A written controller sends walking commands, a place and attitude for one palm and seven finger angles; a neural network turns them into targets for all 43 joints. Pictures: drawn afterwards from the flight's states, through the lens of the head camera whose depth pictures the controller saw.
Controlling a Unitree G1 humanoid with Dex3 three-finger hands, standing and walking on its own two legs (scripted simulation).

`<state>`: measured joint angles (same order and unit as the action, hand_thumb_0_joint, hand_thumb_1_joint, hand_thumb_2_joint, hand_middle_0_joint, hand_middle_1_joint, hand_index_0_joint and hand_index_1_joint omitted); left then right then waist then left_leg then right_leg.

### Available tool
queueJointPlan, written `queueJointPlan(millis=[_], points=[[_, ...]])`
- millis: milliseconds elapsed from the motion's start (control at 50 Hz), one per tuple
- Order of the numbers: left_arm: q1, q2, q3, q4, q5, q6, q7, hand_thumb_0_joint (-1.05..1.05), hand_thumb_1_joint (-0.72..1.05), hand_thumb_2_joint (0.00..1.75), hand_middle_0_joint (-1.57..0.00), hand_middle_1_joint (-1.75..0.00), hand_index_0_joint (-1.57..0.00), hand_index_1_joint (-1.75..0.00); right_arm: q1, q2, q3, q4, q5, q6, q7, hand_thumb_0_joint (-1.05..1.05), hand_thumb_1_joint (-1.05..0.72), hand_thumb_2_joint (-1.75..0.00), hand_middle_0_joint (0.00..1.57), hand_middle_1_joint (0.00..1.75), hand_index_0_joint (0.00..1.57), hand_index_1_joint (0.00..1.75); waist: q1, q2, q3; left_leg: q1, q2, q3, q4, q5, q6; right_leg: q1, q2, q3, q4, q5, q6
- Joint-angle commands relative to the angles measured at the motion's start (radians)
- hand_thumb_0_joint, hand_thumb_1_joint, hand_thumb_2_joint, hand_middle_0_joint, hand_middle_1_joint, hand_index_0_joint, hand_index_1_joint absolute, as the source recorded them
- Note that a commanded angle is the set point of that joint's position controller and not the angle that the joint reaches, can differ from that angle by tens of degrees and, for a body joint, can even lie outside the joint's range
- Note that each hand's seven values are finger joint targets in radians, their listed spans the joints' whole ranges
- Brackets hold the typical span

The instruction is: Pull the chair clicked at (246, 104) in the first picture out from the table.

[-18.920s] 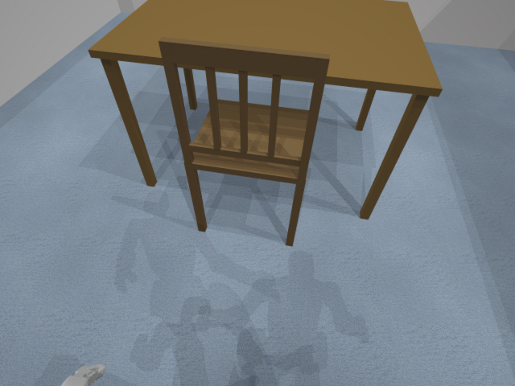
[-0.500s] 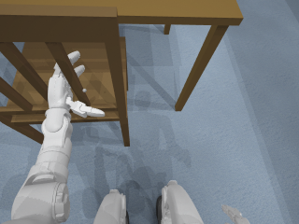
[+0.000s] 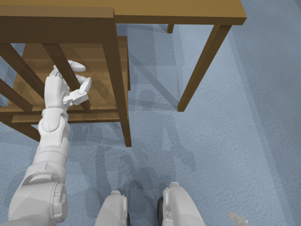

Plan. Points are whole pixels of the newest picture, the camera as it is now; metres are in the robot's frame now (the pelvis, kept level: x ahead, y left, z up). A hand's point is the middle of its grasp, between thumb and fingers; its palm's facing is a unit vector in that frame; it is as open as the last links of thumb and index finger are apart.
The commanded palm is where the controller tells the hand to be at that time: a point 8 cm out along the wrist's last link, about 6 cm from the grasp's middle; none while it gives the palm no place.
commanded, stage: hook a spindle and tug to test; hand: left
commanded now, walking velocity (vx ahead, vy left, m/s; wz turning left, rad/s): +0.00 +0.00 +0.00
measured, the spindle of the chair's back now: (35, 83) +0.48 +0.28 +0.02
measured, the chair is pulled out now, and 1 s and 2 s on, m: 0.00 0.04 0.18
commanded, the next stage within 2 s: step backward, pulling the chair out in 0.66 s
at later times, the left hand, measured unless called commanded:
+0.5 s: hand (81, 96) +0.44 +0.16 +0.02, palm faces +0.01 -1.00 -0.02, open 5.1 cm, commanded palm +0.40 +0.21 +0.02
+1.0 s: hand (80, 103) +0.41 +0.16 +0.03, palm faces +0.09 -0.99 -0.09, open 5.1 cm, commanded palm +0.39 +0.21 +0.03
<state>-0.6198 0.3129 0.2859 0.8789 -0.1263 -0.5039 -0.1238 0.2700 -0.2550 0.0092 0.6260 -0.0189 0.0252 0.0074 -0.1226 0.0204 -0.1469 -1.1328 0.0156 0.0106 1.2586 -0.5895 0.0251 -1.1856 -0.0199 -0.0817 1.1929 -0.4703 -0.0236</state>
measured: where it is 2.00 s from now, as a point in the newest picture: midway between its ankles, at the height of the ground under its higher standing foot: outside the picture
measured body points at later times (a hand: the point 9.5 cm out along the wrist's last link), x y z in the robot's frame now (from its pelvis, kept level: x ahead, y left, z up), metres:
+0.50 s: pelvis +0.02 +0.01 +0.01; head +0.16 +0.02 +0.44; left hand +0.43 +0.22 +0.02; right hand +0.10 -0.25 -0.11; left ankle -0.01 +0.10 -0.63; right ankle +0.04 -0.11 -0.63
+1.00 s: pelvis +0.03 +0.02 +0.08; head +0.14 +0.02 +0.51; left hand +0.40 +0.21 +0.04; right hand +0.13 -0.23 -0.04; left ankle -0.01 +0.10 -0.63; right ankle +0.04 -0.11 -0.62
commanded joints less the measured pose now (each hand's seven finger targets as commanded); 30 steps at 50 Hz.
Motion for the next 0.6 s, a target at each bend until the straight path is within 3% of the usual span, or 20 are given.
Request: queueJointPlan(millis=[0, 60, 80, 140, 220, 260, 300, 380, 440, 480, 580], points=[[-0.308, 0.160, 0.008, -0.230, -0.002, -0.066, -0.017, 0.00, 0.90, 0.90, -0.50, -1.45, -0.50, -1.45, 0.121, -0.152, -0.063, -0.078, 0.000, -0.018, -0.009, 0.00, -0.90, -0.90, 0.20, 0.30, 0.20, 0.30, -0.011, 0.083, -0.539, 0.281, -0.010, -0.043, -0.138, 0.474, -0.011, 0.383, 0.022, 0.066, -0.114, 0.363, 0.001], [-0.239, 0.117, -0.022, -0.258, -0.014, -0.056, -0.023, 0.00, 0.90, 0.90, -0.50, -1.45, -0.50, -1.45, 0.115, -0.148, -0.063, -0.093, 0.003, -0.020, -0.001, 0.00, -0.90, -0.90, 0.20, 0.30, 0.20, 0.30, -0.002, 0.091, -0.542, 0.305, -0.009, -0.044, -0.151, 0.497, -0.013, 0.393, 0.024, 0.059, -0.119, 0.375, -0.002], [-0.211, 0.128, -0.010, -0.264, -0.014, -0.053, -0.020, 0.00, 0.90, 0.90, -0.50, -1.45, -0.50, -1.45, 0.112, -0.150, -0.063, -0.095, 0.005, -0.018, -0.001, 0.00, -0.90, -0.90, 0.20, 0.30, 0.20, 0.30, 0.006, 0.069, -0.541, 0.300, -0.006, -0.046, -0.154, 0.496, -0.014, 0.398, 0.024, 0.057, -0.119, 0.372, -0.001], [-0.209, 0.085, -0.048, -0.283, -0.015, -0.049, -0.013, 0.00, 0.90, 0.90, -0.50, -1.45, -0.50, -1.45, 0.102, -0.145, -0.063, -0.099, 0.007, -0.021, 0.003, 0.00, -0.90, -0.90, 0.20, 0.30, 0.20, 0.30, -0.005, 0.061, -0.506, 0.287, -0.007, -0.043, -0.159, 0.460, -0.012, 0.385, 0.025, 0.057, -0.128, 0.348, 0.003], [-0.149, 0.117, -0.018, -0.286, -0.008, -0.052, -0.003, 0.00, 0.90, 0.90, -0.50, -1.45, -0.50, -1.45, 0.105, -0.147, -0.065, -0.102, 0.007, -0.023, 0.002, 0.00, -0.90, -0.90, 0.20, 0.30, 0.20, 0.30, 0.007, 0.031, -0.503, 0.266, -0.007, -0.039, -0.159, 0.472, -0.011, 0.411, 0.025, 0.059, -0.120, 0.373, 0.003], [-0.129, 0.092, -0.038, -0.315, -0.012, -0.055, -0.004, 0.00, 0.90, 0.90, -0.50, -1.45, -0.50, -1.45, 0.103, -0.146, -0.065, -0.105, 0.006, -0.025, 0.006, 0.00, -0.90, -0.90, 0.20, 0.30, 0.20, 0.30, 0.009, 0.070, -0.505, 0.299, -0.004, -0.042, -0.162, 0.504, -0.015, 0.392, 0.026, 0.054, -0.116, 0.380, 0.000], [-0.070, 0.106, -0.018, -0.344, -0.021, -0.052, -0.007, 0.00, 0.90, 0.90, -0.50, -1.45, -0.50, -1.45, 0.100, -0.145, -0.067, -0.112, 0.008, -0.026, 0.008, 0.00, -0.90, -0.90, 0.20, 0.30, 0.20, 0.30, 0.030, 0.062, -0.530, 0.308, -0.004, -0.040, -0.165, 0.535, -0.018, 0.427, 0.025, 0.056, -0.117, 0.408, -0.002], [0.018, 0.068, -0.050, -0.422, -0.033, -0.041, -0.007, 0.00, 0.90, 0.90, -0.50, -1.45, -0.50, -1.45, 0.092, -0.136, -0.069, -0.125, 0.013, -0.030, 0.014, 0.00, -0.90, -0.90, 0.20, 0.30, 0.20, 0.30, 0.037, 0.080, -0.526, 0.344, 0.004, -0.041, -0.174, 0.615, -0.023, 0.434, 0.025, 0.049, -0.118, 0.453, -0.002], [0.101, 0.065, -0.048, -0.466, -0.039, -0.035, -0.003, 0.00, 0.90, 0.90, -0.50, -1.45, -0.50, -1.45, 0.087, -0.133, -0.070, -0.135, 0.015, -0.031, 0.016, 0.00, -0.90, -0.90, 0.20, 0.30, 0.20, 0.30, 0.049, 0.054, -0.513, 0.339, 0.004, -0.039, -0.183, 0.628, -0.022, 0.463, 0.025, 0.050, -0.125, 0.470, -0.001], [0.101, 0.049, -0.063, -0.462, -0.036, -0.032, 0.002, 0.00, 0.90, 0.90, -0.50, -1.45, -0.50, -1.45, 0.087, -0.133, -0.071, -0.129, 0.015, -0.034, 0.014, 0.00, -0.90, -0.90, 0.20, 0.30, 0.20, 0.30, 0.033, 0.039, -0.484, 0.337, 0.009, -0.045, -0.178, 0.631, -0.024, 0.430, 0.025, 0.045, -0.119, 0.461, 0.002], [0.141, 0.018, -0.093, -0.540, -0.035, -0.037, 0.014, 0.00, 0.90, 0.90, -0.50, -1.45, -0.50, -1.45, 0.081, -0.130, -0.076, -0.131, 0.010, -0.040, 0.016, 0.00, -0.90, -0.90, 0.20, 0.30, 0.20, 0.30, 0.040, 0.078, -0.491, 0.394, 0.015, -0.055, -0.173, 0.708, -0.036, 0.396, 0.022, 0.036, -0.108, 0.463, -0.001]])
